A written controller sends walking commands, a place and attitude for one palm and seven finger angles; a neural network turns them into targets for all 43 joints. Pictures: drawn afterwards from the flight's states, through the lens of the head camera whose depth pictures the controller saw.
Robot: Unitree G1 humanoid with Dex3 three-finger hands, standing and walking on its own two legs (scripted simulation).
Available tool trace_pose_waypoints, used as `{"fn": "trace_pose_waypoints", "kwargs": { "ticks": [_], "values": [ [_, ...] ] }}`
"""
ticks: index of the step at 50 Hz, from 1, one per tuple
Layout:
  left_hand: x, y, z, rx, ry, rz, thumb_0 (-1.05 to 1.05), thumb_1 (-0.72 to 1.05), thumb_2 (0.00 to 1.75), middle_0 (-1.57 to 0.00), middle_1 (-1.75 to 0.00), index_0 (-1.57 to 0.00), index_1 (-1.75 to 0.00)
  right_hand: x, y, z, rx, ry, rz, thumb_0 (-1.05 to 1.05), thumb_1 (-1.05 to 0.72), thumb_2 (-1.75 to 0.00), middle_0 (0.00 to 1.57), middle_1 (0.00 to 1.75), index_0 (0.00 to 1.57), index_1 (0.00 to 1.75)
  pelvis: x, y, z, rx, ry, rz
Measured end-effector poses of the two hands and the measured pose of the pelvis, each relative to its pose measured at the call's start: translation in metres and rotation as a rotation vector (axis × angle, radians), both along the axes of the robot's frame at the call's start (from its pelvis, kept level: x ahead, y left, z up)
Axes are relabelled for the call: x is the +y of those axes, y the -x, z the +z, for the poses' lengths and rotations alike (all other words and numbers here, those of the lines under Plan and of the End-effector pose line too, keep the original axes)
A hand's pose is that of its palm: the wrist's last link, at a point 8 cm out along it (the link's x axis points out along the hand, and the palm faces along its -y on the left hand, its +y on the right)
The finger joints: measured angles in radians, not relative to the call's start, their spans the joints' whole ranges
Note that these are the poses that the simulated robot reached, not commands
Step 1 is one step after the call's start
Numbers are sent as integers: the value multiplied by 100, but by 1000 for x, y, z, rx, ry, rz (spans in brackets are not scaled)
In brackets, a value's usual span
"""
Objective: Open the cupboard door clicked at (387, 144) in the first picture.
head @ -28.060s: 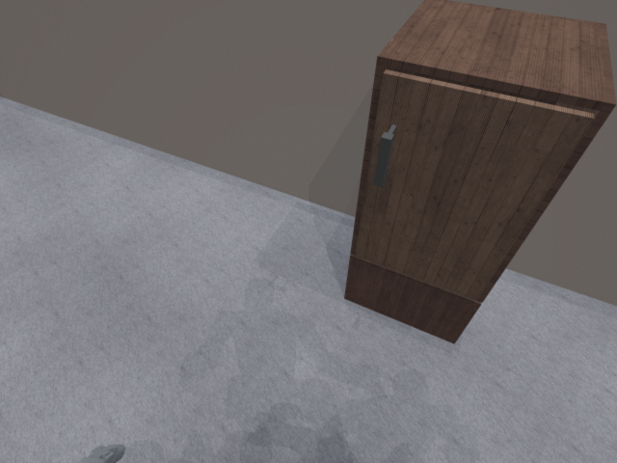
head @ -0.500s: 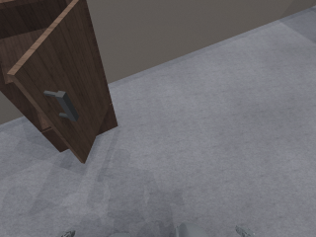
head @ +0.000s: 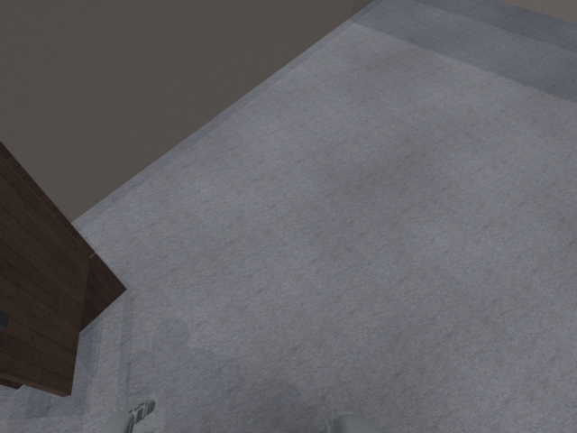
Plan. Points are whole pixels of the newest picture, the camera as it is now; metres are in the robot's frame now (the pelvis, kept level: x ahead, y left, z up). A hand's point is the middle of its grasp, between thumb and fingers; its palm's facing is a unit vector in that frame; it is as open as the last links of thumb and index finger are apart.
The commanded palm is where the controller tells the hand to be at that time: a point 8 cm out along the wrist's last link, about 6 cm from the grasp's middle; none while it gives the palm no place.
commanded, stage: walk to a spot facing it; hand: left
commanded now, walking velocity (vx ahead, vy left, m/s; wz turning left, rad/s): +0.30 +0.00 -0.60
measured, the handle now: out of the picture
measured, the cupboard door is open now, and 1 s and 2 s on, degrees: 48 48 48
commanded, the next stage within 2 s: turn to face it in 1.50 s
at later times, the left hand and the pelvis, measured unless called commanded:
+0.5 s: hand (208, 364) +0.24 +0.15 -0.18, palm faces -0.26 -0.95 -0.19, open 7.4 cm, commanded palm none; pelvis +0.16 -0.04 -0.01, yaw -18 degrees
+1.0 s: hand (307, 240) +0.50 -0.02 -0.17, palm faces -0.42 -0.89 -0.19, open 7.3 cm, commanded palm none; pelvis +0.37 -0.17 +0.00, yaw -27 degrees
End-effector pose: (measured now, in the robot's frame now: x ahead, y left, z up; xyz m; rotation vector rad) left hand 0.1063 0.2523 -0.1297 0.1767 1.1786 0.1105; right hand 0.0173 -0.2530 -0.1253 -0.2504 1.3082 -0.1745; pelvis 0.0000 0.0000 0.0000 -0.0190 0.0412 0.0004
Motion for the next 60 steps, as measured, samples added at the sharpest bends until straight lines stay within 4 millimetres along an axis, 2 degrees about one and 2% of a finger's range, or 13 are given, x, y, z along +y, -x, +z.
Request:
{"fn": "trace_pose_waypoints", "kwargs": {
  "ticks": [5,8,11,17,22,28,36,39,43,49,54,57,60],
  "values": [
    [-33,-58,4,-71,-11,-114,1,90,90,-20,-30,-20,-30,-15,23,-17,52,-43,-106,1,-90,-89,20,30,20,30,-21,-23,-9,-2,-1,-66],
    [-46,-76,0,-101,-30,-129,0,90,90,-20,-30,-20,-30,-29,19,-28,88,-50,-158,1,-90,-89,20,30,20,30,-30,-35,-16,-19,-6,-97],
    [-53,-76,3,-50,-40,-137,0,90,90,-20,-30,-20,-30,-38,-10,-21,48,-45,-185,1,-90,-89,20,30,20,30,-33,-51,-8,-21,-10,-132],
    [-55,-74,-4,108,-22,-162,0,90,90,-20,-30,-20,-30,-45,-98,2,-143,-31,-203,1,-90,-89,20,30,20,30,-35,-94,2,-13,-28,-216],
    [-46,-102,-24,194,-12,-177,0,90,90,-20,-30,-20,-30,-44,-155,1,-259,16,-209,1,-90,-89,20,30,20,30,-29,-141,-12,-9,-5,-280],
    [-74,-198,-13,132,-6,-271,1,91,90,-20,-30,-20,-30,-35,-141,3,-134,-13,-299,1,-90,-89,20,30,20,30,-47,-185,0,-4,-13,-343],
    [-173,-350,1,-49,2,-463,1,91,90,-20,-30,-19,-30,-37,-91,-16,135,-114,-498,1,-90,-89,20,30,20,30,-96,-248,-6,-10,-14,-416],
    [-204,-389,-4,-132,-6,-473,0,91,90,-20,-30,-19,-30,-52,-90,-31,215,-140,-542,1,-90,-89,20,30,20,30,-121,-270,-20,-29,-26,-421],
    [-224,-400,-2,-81,-13,-462,0,91,90,-20,-30,-20,-30,-87,-137,-24,176,-113,-559,2,-90,-89,20,30,20,30,-140,-301,-10,-29,-11,-434],
    [-229,-403,-9,77,-17,-426,-1,93,90,-20,-30,-20,-30,-138,-254,-5,-31,-66,-529,1,-91,-89,19,29,20,30,-167,-358,3,-12,-16,-467],
    [-221,-421,-28,188,-24,-392,0,92,90,-20,-30,-20,-30,-168,-348,-10,-168,-26,-477,1,-91,-89,20,30,20,30,-180,-417,-11,-22,6,-497],
    [-227,-444,-30,231,-45,-412,0,92,90,-20,-30,-20,-30,-176,-378,-10,-206,-16,-489,1,-90,-89,20,30,20,30,-192,-443,-12,-32,-10,-517],
    [-250,-482,-21,201,-39,-428,1,91,90,-20,-30,-20,-30,-178,-384,-8,-169,-29,-525,0,-92,-89,20,30,20,30,-207,-465,-5,-33,-21,-523]
  ]
}}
